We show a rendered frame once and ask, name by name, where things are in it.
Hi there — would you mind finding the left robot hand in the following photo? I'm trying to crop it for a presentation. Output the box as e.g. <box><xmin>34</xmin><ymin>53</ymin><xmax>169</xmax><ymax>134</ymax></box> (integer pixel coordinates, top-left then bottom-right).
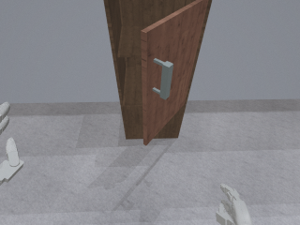
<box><xmin>0</xmin><ymin>102</ymin><xmax>24</xmax><ymax>186</ymax></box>

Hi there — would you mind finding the cupboard door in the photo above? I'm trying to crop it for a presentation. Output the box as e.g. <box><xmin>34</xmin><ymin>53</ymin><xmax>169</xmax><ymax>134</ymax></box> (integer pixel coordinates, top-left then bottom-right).
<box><xmin>141</xmin><ymin>0</ymin><xmax>209</xmax><ymax>146</ymax></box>

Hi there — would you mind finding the handle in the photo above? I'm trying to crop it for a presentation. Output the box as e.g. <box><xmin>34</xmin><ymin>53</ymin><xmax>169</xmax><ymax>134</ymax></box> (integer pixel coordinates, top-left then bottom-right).
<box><xmin>152</xmin><ymin>58</ymin><xmax>173</xmax><ymax>100</ymax></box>

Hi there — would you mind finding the right robot hand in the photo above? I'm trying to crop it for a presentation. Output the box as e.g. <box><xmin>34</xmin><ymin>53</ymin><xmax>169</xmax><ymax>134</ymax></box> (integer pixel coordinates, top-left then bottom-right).
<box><xmin>216</xmin><ymin>183</ymin><xmax>253</xmax><ymax>225</ymax></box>

